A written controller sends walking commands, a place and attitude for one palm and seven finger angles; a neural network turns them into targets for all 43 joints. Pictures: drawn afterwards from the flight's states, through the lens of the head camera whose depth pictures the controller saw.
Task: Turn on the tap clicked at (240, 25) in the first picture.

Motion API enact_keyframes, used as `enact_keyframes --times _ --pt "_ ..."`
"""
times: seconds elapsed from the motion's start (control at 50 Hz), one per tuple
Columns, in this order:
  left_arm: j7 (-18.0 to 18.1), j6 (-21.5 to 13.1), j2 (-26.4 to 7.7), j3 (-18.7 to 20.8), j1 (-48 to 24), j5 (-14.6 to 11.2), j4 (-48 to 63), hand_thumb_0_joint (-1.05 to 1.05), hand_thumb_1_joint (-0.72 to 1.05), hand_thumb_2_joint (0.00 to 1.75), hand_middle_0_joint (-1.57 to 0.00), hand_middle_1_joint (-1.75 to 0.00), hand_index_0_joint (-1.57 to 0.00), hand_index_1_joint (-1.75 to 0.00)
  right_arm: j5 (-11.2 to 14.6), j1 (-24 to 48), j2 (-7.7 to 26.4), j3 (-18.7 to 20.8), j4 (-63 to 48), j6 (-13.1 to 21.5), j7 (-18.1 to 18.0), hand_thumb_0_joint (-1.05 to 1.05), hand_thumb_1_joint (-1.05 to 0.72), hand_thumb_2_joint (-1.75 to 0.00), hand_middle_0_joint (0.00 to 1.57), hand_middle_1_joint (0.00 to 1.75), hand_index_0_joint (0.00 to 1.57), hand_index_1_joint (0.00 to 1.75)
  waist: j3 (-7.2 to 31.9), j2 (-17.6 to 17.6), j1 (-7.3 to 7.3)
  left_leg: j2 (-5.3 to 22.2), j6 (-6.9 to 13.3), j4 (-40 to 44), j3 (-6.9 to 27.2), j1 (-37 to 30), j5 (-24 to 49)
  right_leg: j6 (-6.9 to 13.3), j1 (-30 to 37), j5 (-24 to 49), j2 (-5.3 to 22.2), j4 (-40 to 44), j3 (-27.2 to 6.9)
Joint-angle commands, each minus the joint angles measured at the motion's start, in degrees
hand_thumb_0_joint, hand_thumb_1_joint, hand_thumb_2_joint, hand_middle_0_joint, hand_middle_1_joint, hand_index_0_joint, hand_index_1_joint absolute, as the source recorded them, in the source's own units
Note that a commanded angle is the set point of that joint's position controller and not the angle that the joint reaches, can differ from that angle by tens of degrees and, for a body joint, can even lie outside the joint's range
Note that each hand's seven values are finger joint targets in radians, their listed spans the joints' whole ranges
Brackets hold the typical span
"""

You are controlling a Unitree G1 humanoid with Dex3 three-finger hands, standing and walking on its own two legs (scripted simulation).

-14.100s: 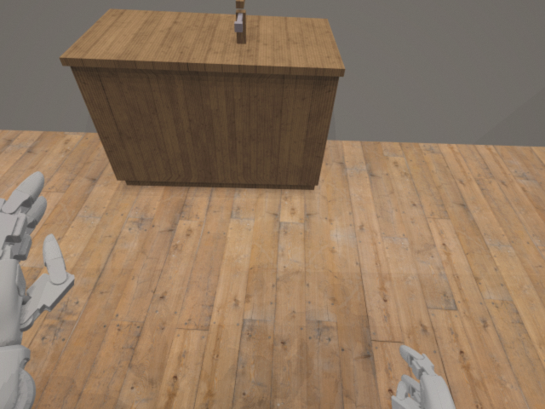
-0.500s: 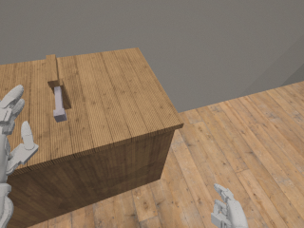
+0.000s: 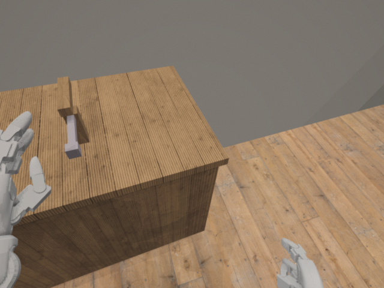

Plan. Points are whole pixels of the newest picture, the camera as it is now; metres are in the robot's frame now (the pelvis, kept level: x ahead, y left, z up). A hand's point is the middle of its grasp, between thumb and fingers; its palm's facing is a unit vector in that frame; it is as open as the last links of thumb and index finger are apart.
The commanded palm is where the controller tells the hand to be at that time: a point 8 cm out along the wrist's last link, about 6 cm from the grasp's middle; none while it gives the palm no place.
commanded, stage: turn the palm inward beside the body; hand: left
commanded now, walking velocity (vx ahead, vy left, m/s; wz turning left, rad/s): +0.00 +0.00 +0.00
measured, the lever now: (73, 150) +0.38 +0.32 +0.05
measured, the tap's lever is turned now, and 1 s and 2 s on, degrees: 0 0 0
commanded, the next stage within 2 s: none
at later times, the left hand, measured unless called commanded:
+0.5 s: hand (55, 214) +0.19 +0.23 +0.15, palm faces +0.52 -0.78 -0.34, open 7.5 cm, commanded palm +0.14 +0.26 +0.16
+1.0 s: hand (76, 209) +0.21 +0.21 +0.13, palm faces +0.52 -0.81 -0.27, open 7.4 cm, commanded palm +0.15 +0.24 +0.14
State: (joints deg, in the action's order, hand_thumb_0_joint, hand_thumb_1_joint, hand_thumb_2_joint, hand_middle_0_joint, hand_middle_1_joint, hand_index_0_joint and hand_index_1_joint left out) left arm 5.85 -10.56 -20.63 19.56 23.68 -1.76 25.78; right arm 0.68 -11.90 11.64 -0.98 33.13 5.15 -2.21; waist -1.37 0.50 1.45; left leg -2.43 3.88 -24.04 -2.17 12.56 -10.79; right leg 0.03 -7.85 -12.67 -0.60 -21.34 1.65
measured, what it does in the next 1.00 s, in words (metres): shifts its weight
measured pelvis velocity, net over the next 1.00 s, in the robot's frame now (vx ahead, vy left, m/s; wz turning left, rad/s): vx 0.02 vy -0.06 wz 0.04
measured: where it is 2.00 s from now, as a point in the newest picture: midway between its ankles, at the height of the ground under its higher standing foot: outside the picture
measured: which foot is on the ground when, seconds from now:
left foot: down 0.00-1.00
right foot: down 0.00-1.00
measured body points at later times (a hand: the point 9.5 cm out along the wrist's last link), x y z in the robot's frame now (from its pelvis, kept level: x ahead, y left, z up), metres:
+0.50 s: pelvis -0.02 -0.06 -0.02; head -0.02 -0.07 +0.43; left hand +0.15 +0.27 +0.16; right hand +0.18 -0.28 -0.10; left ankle +0.02 +0.07 -0.74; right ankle -0.01 -0.12 -0.74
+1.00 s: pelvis +0.02 -0.06 -0.02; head +0.02 -0.09 +0.43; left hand +0.17 +0.25 +0.14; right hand +0.22 -0.30 -0.11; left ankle +0.02 +0.07 -0.74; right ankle -0.01 -0.12 -0.74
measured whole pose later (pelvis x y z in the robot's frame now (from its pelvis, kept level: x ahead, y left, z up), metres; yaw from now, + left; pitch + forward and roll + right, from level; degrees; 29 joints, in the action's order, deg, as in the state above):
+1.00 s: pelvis +0.02 -0.06 -0.02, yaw +2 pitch +3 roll +1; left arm 5.9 -2.3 -16.7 21.1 26.9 -10.5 22.4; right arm 1.0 -12.6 14.8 0.3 37.3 10.4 -3.9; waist 4.1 -1.5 3.7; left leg -0.9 -0.8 -38.0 1.6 21.5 -19.1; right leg 4.8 -17.4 -23.9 -2.4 -38.5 5.1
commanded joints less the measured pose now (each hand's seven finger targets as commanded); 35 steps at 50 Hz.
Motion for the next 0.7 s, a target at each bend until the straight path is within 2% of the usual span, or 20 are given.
enact_keyframes --times 0.0,0.06,0.08,0.1,0.12,0.14,0.16,0.2,0.26,0.28,0.34,0.38,0.4,0.44,0.48,0.5,0.58,0.62,0.66,0.68 --pt "0.88 -3.20 -8.54 5.32 -3.36 -0.57 8.69 0.00 0.90 0.90 -0.20 -0.30 -0.20 -0.30 -0.07 5.61 7.23 2.67 -8.83 2.85 -0.43 0.00 -0.90 -0.90 0.20 0.30 0.20 0.30 7.07 -2.66 -0.20 6.68 -3.24 4.44 6.73 -2.66 4.72 1.81 0.70 7.69 3.35 3.28 -3.81" --pt "0.93 -3.00 -8.37 4.80 -4.51 -0.55 8.20 0.00 0.90 0.90 -0.20 -0.30 -0.20 -0.30 0.02 5.77 7.38 2.81 -8.61 2.67 -0.58 0.00 -0.90 -0.90 0.20 0.30 0.20 0.30 6.59 -2.07 -0.31 6.46 -2.61 3.91 6.36 -2.75 3.54 1.83 -0.14 7.70 3.83 4.05 -4.55" --pt "2.00 -10.51 -49.14 16.81 -53.49 -0.10 25.20 0.00 0.90 0.90 -0.20 -0.30 -0.20 -0.30 3.09 -2.25 9.34 -8.53 -17.97 1.61 -4.31 0.00 -0.90 -0.90 0.20 0.30 0.20 0.30 -5.33 -13.35 -4.12 4.85 -1.45 7.61 8.44 13.71 -6.41 -1.70 6.18 -2.13 -1.82 -2.96 -1.13" --pt "-1.02 -1.74 -20.35 15.71 -33.98 6.19 -6.26 0.00 0.90 0.90 -0.20 -0.30 -0.20 -0.30 -3.58 2.58 7.39 3.12 -4.25 3.97 -2.43 0.00 -0.90 -0.90 0.20 0.30 0.20 0.30 9.68 -13.92 2.22 4.44 -6.01 1.52 5.86 -8.30 20.20 2.54 -3.53 5.88 -2.35 -7.12 1.42" --pt "-1.63 -0.88 -9.19 3.70 -22.05 1.45 -2.28 0.00 0.90 0.90 -0.20 -0.30 -0.20 -0.30 -3.48 3.13 7.28 2.14 -4.93 4.79 1.22 0.00 -0.90 -0.90 0.20 0.30 0.20 0.30 8.82 -5.82 -2.18 4.75 -8.72 0.50 7.10 -11.60 30.07 2.12 -8.64 2.59 -3.45 -6.14 4.62" --pt "-1.47 0.22 -12.74 9.41 -13.70 0.17 -0.60 0.00 0.90 0.90 -0.20 -0.30 -0.20 -0.30 -3.05 0.90 11.27 4.20 -3.91 3.52 1.49 0.00 -0.90 -0.90 0.20 0.30 0.20 0.30 17.18 -7.07 0.59 6.36 -8.39 -0.98 7.27 -17.79 31.93 1.41 -10.55 2.68 -3.36 -7.48 2.92" --pt "-3.39 1.60 -4.62 3.14 -14.25 -3.63 1.63 0.00 0.90 0.90 -0.20 -0.30 -0.20 -0.30 -2.44 5.21 9.84 3.30 -5.92 3.92 1.66 0.00 -0.90 -0.90 0.20 0.30 0.20 0.30 19.51 -5.57 1.73 5.04 -7.83 -1.58 7.11 -18.11 27.30 1.22 -10.62 2.38 -2.53 -7.79 3.02" --pt "-4.96 4.39 -4.54 3.90 -7.91 -7.99 1.46 0.00 0.90 0.90 -0.20 -0.30 -0.20 -0.30 -1.45 8.08 10.03 2.50 -5.68 4.15 2.03 0.00 -0.90 -0.90 0.20 0.30 0.20 0.30 16.91 -6.03 3.22 3.61 -7.24 -1.12 5.30 -13.70 16.67 1.73 -8.18 3.86 -2.11 -6.34 3.98" --pt "-3.66 5.99 -9.29 5.10 -5.17 -4.38 0.34 0.00 0.90 0.90 -0.20 -0.30 -0.20 -0.30 -0.56 10.81 10.28 1.67 -6.17 2.71 1.61 0.00 -0.90 -0.90 0.20 0.30 0.20 0.30 6.35 -0.53 1.93 2.57 -4.35 -0.34 4.04 -1.82 2.91 1.64 -8.36 2.28 -1.63 -5.17 4.20" --pt "-1.98 5.65 -14.40 9.26 -5.48 -2.89 1.33 0.00 0.90 0.90 -0.20 -0.30 -0.20 -0.30 -0.48 11.52 10.50 1.50 -6.35 2.24 1.36 0.00 -0.90 -0.90 0.20 0.30 0.20 0.30 4.16 -0.69 2.21 2.28 -3.82 -0.26 3.30 0.07 1.12 1.61 -8.57 0.87 -1.73 -4.55 3.58" --pt "1.61 1.33 -14.38 9.37 -12.41 -1.55 7.38 0.00 0.90 0.90 -0.20 -0.30 -0.20 -0.30 -1.73 12.64 8.68 1.34 -6.92 2.64 0.79 0.00 -0.90 -0.90 0.20 0.30 0.20 0.30 5.24 -0.37 0.79 1.48 -2.69 -2.84 3.09 0.71 -2.80 0.83 -11.43 -4.29 -1.33 -4.97 2.16" --pt "3.36 -2.67 -19.27 14.57 -16.50 -2.90 9.79 0.00 0.90 0.90 -0.20 -0.30 -0.20 -0.30 -1.99 11.79 8.23 1.60 -5.35 3.56 0.31 0.00 -0.90 -0.90 0.20 0.30 0.20 0.30 6.65 -1.72 1.11 1.20 -2.71 -4.54 2.90 0.36 -4.63 0.58 -12.06 -7.14 -1.41 -4.08 0.60" --pt "3.48 -4.40 -16.80 12.37 -19.01 -3.22 9.84 0.00 0.90 0.90 -0.20 -0.30 -0.20 -0.30 -2.20 11.62 7.32 1.62 -5.25 4.18 0.32 0.00 -0.90 -0.90 0.20 0.30 0.20 0.30 9.09 -4.53 0.82 0.57 -2.59 -5.90 2.67 0.00 -5.18 0.56 -11.62 -8.29 -0.85 -4.17 -0.37" --pt "3.20 -6.13 -14.01 10.78 -18.04 -4.34 4.94 0.00 0.90 0.90 -0.20 -0.30 -0.20 -0.30 -2.02 10.46 7.18 1.63 -3.40 5.47 0.19 0.00 -0.90 -0.90 0.20 0.30 0.20 0.30 7.08 -5.71 0.07 0.20 -2.41 -8.49 2.37 0.92 -5.97 0.33 -13.12 -9.97 -0.01 -3.23 -2.28" --pt "1.57 -4.63 -14.84 10.54 -17.82 -5.17 -0.77 0.00 0.90 0.90 -0.20 -0.30 -0.20 -0.30 -1.48 9.48 8.05 1.89 -2.09 5.81 -0.40 0.00 -0.90 -0.90 0.20 0.30 0.20 0.30 4.95 -6.76 -0.31 0.06 -2.61 -10.35 2.07 3.33 -7.76 0.08 -14.06 -14.71 1.46 -1.06 -5.27" --pt "0.32 -3.26 -12.92 7.56 -19.20 -5.59 -2.05 0.00 0.90 0.90 -0.20 -0.30 -0.20 -0.30 -1.10 10.16 8.18 1.93 -2.26 6.12 -0.83 0.00 -0.90 -0.90 0.20 0.30 0.20 0.30 3.83 -6.21 -0.72 0.05 -2.62 -10.94 2.08 4.29 -8.39 -0.06 -14.31 -17.25 2.47 -0.15 -6.53" --pt "-2.63 5.96 -12.88 5.02 -19.53 -7.01 -5.34 0.00 0.90 0.90 -0.20 -0.30 -0.20 -0.30 0.14 12.27 8.97 1.98 -2.99 6.21 -2.87 0.00 -0.90 -0.90 0.20 0.30 0.20 0.30 1.99 -4.83 0.39 1.15 -3.94 -13.12 3.27 8.03 -8.90 -1.48 -12.16 -20.32 7.24 2.91 -13.89" --pt "-2.75 8.10 -13.84 6.15 -18.50 -7.00 -3.43 0.00 0.90 0.90 -0.20 -0.30 -0.20 -0.30 0.24 12.45 9.01 2.10 -3.59 6.17 -3.24 0.00 -0.90 -0.90 0.20 0.30 0.20 0.30 3.89 0.17 1.35 1.68 -4.09 -13.19 4.70 9.52 -7.40 -2.47 -9.44 -15.59 8.38 1.66 -14.74" --pt "-2.07 7.59 -14.61 9.10 -14.45 -7.03 0.37 0.00 0.90 0.90 -0.20 -0.30 -0.20 -0.30 -0.05 11.77 8.75 2.40 -4.09 6.31 -3.13 0.00 -0.90 -0.90 0.20 0.30 0.20 0.30 8.01 5.16 2.33 1.52 -3.65 -13.27 5.20 9.66 -3.77 -3.26 -6.25 -2.53 8.04 -1.87 -13.21" --pt "-1.47 6.60 -15.92 11.22 -12.84 -7.30 2.24 0.00 0.90 0.90 -0.20 -0.30 -0.20 -0.30 0.07 11.33 8.53 2.37 -4.29 6.57 -2.93 0.00 -0.90 -0.90 0.20 0.30 0.20 0.30 9.63 4.50 2.85 1.28 -3.57 -13.23 4.97 9.32 -2.27 -3.56 -5.07 3.04 7.57 -3.45 -12.75"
